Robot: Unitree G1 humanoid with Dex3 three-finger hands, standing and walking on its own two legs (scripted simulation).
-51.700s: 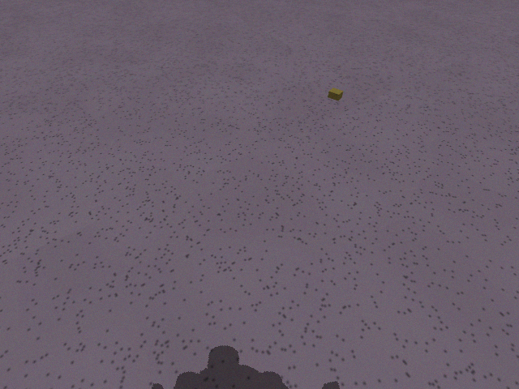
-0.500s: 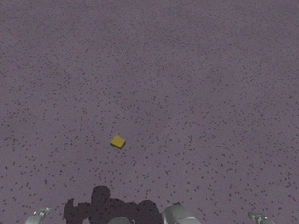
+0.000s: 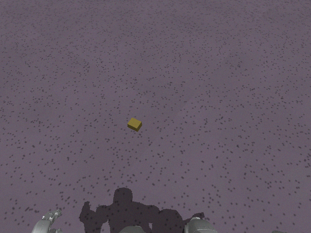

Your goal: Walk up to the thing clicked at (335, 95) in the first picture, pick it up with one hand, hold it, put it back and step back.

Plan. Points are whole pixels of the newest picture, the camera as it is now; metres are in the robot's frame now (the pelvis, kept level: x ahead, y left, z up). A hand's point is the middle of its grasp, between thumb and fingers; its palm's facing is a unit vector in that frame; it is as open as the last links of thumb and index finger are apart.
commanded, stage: step back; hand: left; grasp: from above
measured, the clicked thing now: (134, 124) +0.85 +0.20 -0.73
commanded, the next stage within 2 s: stand in 1.56 s
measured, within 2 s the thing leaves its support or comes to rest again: neither
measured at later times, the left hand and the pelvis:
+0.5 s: hand out of the picture -0.12 +0.25 -0.13, palm faces -0.07 -0.90 -0.42, open 7.4 cm; pelvis -0.19 -0.02 +0.01, yaw -5 degrees
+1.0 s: hand out of the picture -0.17 +0.25 -0.14, palm faces +0.01 -0.92 -0.38, open 7.4 cm; pelvis -0.23 -0.02 +0.01, yaw +0 degrees
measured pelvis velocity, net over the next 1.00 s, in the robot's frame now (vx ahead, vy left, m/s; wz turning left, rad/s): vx -0.23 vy -0.02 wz -0.01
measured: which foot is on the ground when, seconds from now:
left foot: up 0.00-0.00, down 0.02-0.40, up 0.42-0.68, down 0.70-0.96, up 0.98-1.00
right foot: down 0.00-0.04, up 0.06-0.34, down 0.36-1.00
